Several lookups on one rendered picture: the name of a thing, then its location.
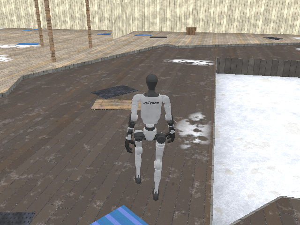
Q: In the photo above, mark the robot left upper arm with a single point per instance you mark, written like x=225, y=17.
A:
x=134, y=107

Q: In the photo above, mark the robot right upper arm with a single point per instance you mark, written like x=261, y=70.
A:
x=167, y=106

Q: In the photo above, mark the robot right thigh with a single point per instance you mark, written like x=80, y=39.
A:
x=160, y=144

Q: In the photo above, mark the robot left forearm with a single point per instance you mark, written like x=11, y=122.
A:
x=130, y=128

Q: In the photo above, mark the robot left hand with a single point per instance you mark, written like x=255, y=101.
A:
x=127, y=145

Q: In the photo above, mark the robot right hand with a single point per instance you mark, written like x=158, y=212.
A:
x=172, y=136

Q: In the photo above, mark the right robot foot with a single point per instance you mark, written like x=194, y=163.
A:
x=155, y=195

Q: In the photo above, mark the robot right forearm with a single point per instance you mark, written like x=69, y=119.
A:
x=171, y=125

